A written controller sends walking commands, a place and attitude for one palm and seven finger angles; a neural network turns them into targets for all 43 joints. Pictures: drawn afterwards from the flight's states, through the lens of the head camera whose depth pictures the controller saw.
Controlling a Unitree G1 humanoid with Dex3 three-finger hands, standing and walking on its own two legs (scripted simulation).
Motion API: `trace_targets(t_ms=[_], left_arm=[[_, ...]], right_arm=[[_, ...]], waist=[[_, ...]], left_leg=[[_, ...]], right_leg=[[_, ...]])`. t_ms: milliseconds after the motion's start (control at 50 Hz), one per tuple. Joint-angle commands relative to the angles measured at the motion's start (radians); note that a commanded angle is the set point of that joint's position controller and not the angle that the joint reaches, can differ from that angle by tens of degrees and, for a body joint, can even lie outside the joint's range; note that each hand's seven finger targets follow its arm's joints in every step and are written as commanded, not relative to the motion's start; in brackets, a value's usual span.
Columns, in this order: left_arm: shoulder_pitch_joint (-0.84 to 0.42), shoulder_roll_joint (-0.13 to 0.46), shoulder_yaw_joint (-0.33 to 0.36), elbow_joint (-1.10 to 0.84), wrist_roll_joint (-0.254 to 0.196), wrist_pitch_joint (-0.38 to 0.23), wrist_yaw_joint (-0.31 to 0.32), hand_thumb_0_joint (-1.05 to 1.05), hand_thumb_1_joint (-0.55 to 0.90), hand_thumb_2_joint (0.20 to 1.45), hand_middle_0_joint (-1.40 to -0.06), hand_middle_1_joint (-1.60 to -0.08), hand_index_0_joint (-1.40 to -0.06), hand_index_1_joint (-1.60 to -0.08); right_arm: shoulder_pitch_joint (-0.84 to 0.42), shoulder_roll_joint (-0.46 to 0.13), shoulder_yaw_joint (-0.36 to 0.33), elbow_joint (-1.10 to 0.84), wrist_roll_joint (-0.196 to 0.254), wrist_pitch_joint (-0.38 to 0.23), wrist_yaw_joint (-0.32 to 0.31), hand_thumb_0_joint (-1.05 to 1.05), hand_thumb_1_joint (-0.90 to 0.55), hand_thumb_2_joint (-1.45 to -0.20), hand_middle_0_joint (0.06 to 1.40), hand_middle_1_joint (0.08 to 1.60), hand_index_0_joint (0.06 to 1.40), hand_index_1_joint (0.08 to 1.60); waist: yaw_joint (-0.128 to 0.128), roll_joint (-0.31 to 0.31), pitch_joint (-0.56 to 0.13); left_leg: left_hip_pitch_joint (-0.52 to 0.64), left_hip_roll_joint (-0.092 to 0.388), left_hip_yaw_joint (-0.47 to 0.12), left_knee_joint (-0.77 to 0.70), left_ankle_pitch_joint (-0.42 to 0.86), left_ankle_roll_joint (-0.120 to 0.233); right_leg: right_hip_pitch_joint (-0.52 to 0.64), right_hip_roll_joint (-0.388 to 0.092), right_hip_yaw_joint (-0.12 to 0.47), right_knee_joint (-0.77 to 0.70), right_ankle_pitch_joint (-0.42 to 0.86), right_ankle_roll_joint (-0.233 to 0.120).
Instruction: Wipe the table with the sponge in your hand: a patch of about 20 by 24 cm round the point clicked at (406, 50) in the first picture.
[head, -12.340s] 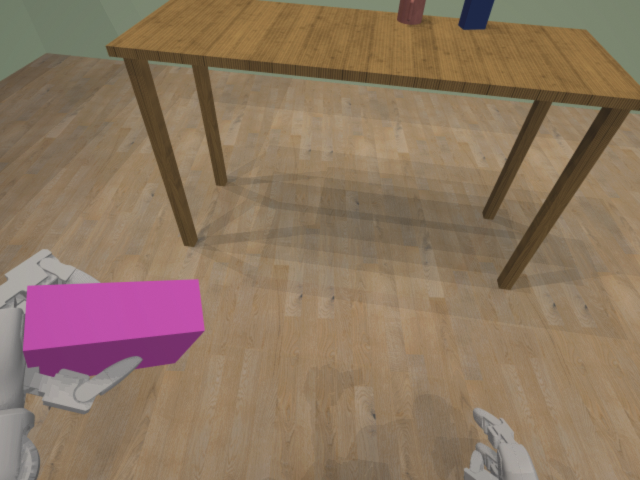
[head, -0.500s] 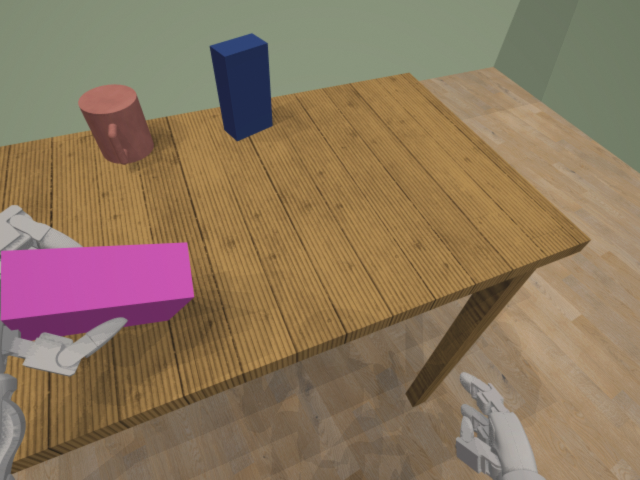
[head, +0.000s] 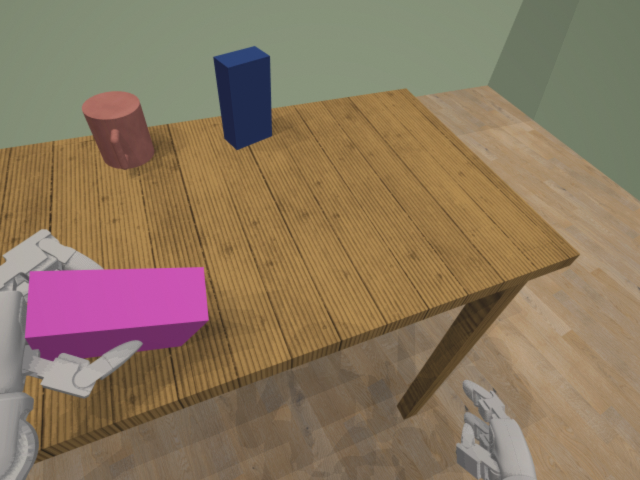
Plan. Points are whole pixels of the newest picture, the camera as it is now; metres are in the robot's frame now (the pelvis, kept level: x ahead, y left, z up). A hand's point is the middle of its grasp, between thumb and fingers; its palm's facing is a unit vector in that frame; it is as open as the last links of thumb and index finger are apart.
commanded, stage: come to a stop and stand still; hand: left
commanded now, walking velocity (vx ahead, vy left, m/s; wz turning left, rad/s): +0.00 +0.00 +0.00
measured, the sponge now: (146, 314) +0.24 +0.20 +0.13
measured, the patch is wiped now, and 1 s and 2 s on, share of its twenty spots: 0.00 0.00 0.00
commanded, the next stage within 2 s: look again from close up in 0.06 s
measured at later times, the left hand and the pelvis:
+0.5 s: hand (64, 317) +0.22 +0.26 +0.15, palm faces +0.40 -0.84 -0.37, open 9.6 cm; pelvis +0.00 +0.00 +0.00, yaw +1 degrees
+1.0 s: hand (39, 315) +0.20 +0.26 +0.19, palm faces +0.48 -0.62 -0.62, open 9.6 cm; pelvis -0.01 -0.04 -0.02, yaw +4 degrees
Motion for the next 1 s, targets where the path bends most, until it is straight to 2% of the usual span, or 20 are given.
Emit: trace_targets(t_ms=[0,140,160,300,520,540,560,580,600,620,640,700,720,740,800,840,860,900,940,980], left_arm=[[-0.089,0.179,0.130,-0.267,-0.027,-0.074,0.030,0.000,0.100,1.300,-1.200,-1.600,-1.200,-1.600],[-0.082,0.176,0.121,-0.271,-0.023,-0.060,0.034,0.000,0.100,1.300,-1.200,-1.600,-1.200,-1.600],[-0.082,0.144,0.090,-0.249,-0.024,-0.059,0.031,0.000,0.100,1.300,-1.200,-1.600,-1.200,-1.600],[-0.105,0.175,0.111,-0.275,-0.020,-0.056,0.037,0.000,0.100,1.300,-1.200,-1.600,-1.200,-1.600],[-0.068,0.172,0.116,-0.288,-0.023,-0.054,0.038,0.000,0.100,1.300,-1.200,-1.600,-1.200,-1.600],[-0.950,0.967,0.380,-0.634,-0.006,-0.202,0.048,0.000,0.100,1.300,-1.200,-1.600,-1.200,-1.600],[-0.623,0.481,0.312,-0.061,0.088,0.015,0.010,0.000,0.100,1.300,-1.200,-1.600,-1.200,-1.600],[-0.466,0.349,0.146,0.036,0.001,0.097,-0.007,0.000,0.100,1.300,-1.200,-1.600,-1.200,-1.600],[-0.490,0.300,0.156,-0.078,-0.030,0.140,-0.043,0.000,0.100,1.300,-1.200,-1.600,-1.200,-1.600],[-0.391,0.275,0.126,-0.095,-0.061,0.198,-0.071,0.000,0.100,1.300,-1.200,-1.600,-1.200,-1.600],[-0.292,0.176,0.040,-0.073,-0.072,0.279,-0.097,0.000,0.100,1.300,-1.200,-1.600,-1.200,-1.600],[-0.210,0.250,-0.011,-0.258,0.052,0.344,-0.106,0.000,0.100,1.300,-1.200,-1.600,-1.200,-1.600],[-0.188,0.291,0.026,-0.286,0.076,0.343,-0.099,0.000,0.100,1.300,-1.200,-1.600,-1.200,-1.600],[-0.199,0.358,0.105,-0.318,0.076,0.349,-0.081,0.000,0.100,1.300,-1.200,-1.600,-1.200,-1.600],[-0.224,0.429,0.224,-0.332,0.057,0.267,-0.028,0.000,0.100,1.300,-1.200,-1.600,-1.200,-1.600],[-0.323,0.506,0.285,-0.351,0.065,0.243,0.021,0.000,0.100,1.300,-1.200,-1.600,-1.200,-1.600],[-0.369,0.432,0.209,-0.340,0.074,0.234,0.041,0.000,0.100,1.300,-1.200,-1.600,-1.200,-1.600],[-0.344,0.426,0.192,-0.226,0.098,0.260,0.051,0.000,0.100,1.300,-1.200,-1.600,-1.200,-1.600],[-0.379,0.485,0.196,-0.168,0.128,0.322,0.029,0.000,0.100,1.300,-1.200,-1.600,-1.200,-1.600],[-0.407,0.464,0.123,-0.150,0.139,0.367,-0.026,0.000,0.100,1.300,-1.200,-1.600,-1.200,-1.600]], right_arm=[[-0.087,-0.131,-0.051,-0.162,0.007,-0.042,-0.007,0.000,-0.900,-0.900,0.200,0.300,0.200,0.300],[-0.101,-0.132,-0.051,-0.158,0.014,-0.038,-0.006,0.000,-0.900,-0.900,0.200,0.300,0.200,0.300],[-0.086,-0.132,-0.049,-0.156,0.009,-0.032,-0.006,0.000,-0.900,-0.900,0.200,0.300,0.200,0.300],[-0.093,-0.133,-0.054,-0.162,0.011,-0.028,-0.010,0.000,-0.900,-0.900,0.200,0.300,0.200,0.300],[-0.082,-0.132,-0.059,-0.158,0.013,-0.025,-0.009,0.000,-0.900,-0.900,0.200,0.300,0.200,0.300],[0.124,-0.195,0.091,-0.268,0.092,0.031,-0.085,0.000,-0.900,-0.900,0.200,0.300,0.200,0.300],[-0.082,-0.132,-0.059,-0.147,-0.054,0.008,-0.059,0.000,-0.900,-0.900,0.200,0.300,0.200,0.300],[-0.049,-0.183,-0.051,-0.170,-0.026,0.004,-0.006,0.000,-0.900,-0.900,0.200,0.300,0.200,0.300],[-0.076,-0.206,-0.054,-0.168,-0.030,-0.002,0.009,0.000,-0.900,-0.900,0.200,0.300,0.200,0.300],[-0.094,-0.190,-0.049,-0.164,-0.013,0.000,0.006,0.000,-0.900,-0.900,0.200,0.300,0.200,0.300],[-0.181,-0.176,-0.023,-0.177,0.017,0.005,0.022,0.000,-0.900,-0.900,0.200,0.300,0.200,0.300],[-0.166,-0.187,-0.015,-0.196,0.009,0.033,0.038,0.000,-0.900,-0.900,0.200,0.300,0.200,0.300],[-0.171,-0.184,-0.017,-0.206,0.007,0.042,0.035,0.000,-0.900,-0.900,0.200,0.300,0.200,0.300],[-0.235,-0.187,-0.007,-0.224,0.026,0.056,0.032,0.000,-0.900,-0.900,0.200,0.300,0.200,0.300],[-0.194,-0.171,-0.014,-0.209,-0.004,0.064,-0.010,0.000,-0.900,-0.900,0.200,0.300,0.200,0.300],[-0.222,-0.166,-0.010,-0.197,0.010,0.069,-0.024,0.000,-0.900,-0.900,0.200,0.300,0.200,0.300],[-0.199,-0.142,-0.009,-0.192,0.000,0.065,-0.030,0.000,-0.900,-0.900,0.200,0.300,0.200,0.300],[-0.174,-0.160,-0.020,-0.153,0.000,0.074,-0.042,0.000,-0.900,-0.900,0.200,0.300,0.200,0.300],[-0.205,-0.171,-0.012,-0.151,0.015,0.086,-0.053,0.000,-0.900,-0.900,0.200,0.300,0.200,0.300],[-0.208,-0.174,-0.008,-0.158,0.017,0.093,-0.071,0.000,-0.900,-0.900,0.200,0.300,0.200,0.300]], waist=[[0.010,0.096,-0.157],[0.009,0.114,-0.162],[0.007,0.113,-0.146],[0.010,0.108,-0.133],[0.006,0.112,-0.153],[-0.084,0.291,-0.251],[0.080,0.280,-0.367],[0.041,0.217,-0.274],[0.060,0.203,-0.297],[0.078,0.207,-0.338],[0.081,0.172,-0.303],[0.061,0.117,-0.190],[0.054,0.094,-0.174],[0.059,0.093,-0.210],[0.056,0.040,-0.210],[0.059,0.147,-0.227],[0.056,0.185,-0.214],[0.041,0.195,-0.191],[0.041,0.199,-0.191],[0.033,0.164,-0.175]], left_leg=[[-0.022,0.050,-0.069,-0.097,0.150,-0.025],[0.003,0.056,-0.066,-0.106,0.150,-0.028],[-0.025,0.057,-0.077,-0.120,0.125,-0.027],[-0.057,0.060,-0.091,-0.136,0.045,-0.022],[-0.042,0.064,-0.100,-0.125,0.108,-0.029],[-0.210,0.091,-0.174,-0.099,-0.064,0.020],[0.056,0.015,-0.089,-0.052,0.206,-0.077],[0.053,0.017,-0.127,-0.038,0.421,-0.114],[0.130,0.026,-0.108,-0.001,0.461,-0.100],[0.165,0.023,-0.083,0.010,0.517,-0.084],[0.150,0.025,-0.078,0.012,0.475,-0.078],[0.029,0.033,-0.085,-0.006,0.327,-0.043],[0.005,0.032,-0.083,-0.008,0.250,-0.032],[-0.003,0.025,-0.080,-0.017,0.108,-0.025],[-0.039,0.017,-0.082,0.001,0.067,-0.024],[-0.034,0.010,-0.068,0.009,-0.013,-0.027],[-0.042,0.002,-0.069,0.016,0.008,-0.029],[-0.048,0.003,-0.060,0.029,0.005,-0.027],[-0.048,-0.007,-0.042,0.038,-0.005,-0.020],[-0.041,-0.008,-0.039,0.042,0.001,-0.012]], right_leg=[[0.111,-0.035,0.043,-0.026,0.179,-0.023],[0.098,-0.030,0.036,-0.019,0.174,-0.017],[0.103,-0.030,0.026,-0.022,0.148,-0.017],[0.124,-0.035,0.034,-0.032,0.111,-0.018],[0.140,-0.042,0.028,-0.019,0.154,-0.020],[0.150,0.002,0.029,0.134,-0.125,0.055],[0.039,0.015,-0.038,0.148,-0.013,-0.063],[-0.041,0.019,-0.085,0.130,0.046,-0.065],[-0.072,0.018,-0.063,0.107,0.099,-0.056],[-0.028,0.014,-0.064,0.107,0.134,-0.056],[-0.049,0.020,-0.070,0.121,0.094,-0.055],[-0.070,0.008,-0.087,0.128,0.101,-0.043],[-0.081,0.010,-0.086,0.129,0.073,-0.040],[-0.087,0.022,-0.070,0.138,0.009,-0.041],[-0.097,0.020,-0.074,0.132,-0.038,-0.035],[-0.125,0.024,-0.048,0.132,-0.102,-0.036],[-0.115,0.012,-0.053,0.125,-0.094,-0.040],[-0.130,0.008,-0.044,0.112,-0.087,-0.035],[-0.127,0.006,-0.026,0.096,-0.111,-0.035],[-0.120,-0.008,-0.014,0.072,-0.110,-0.028]])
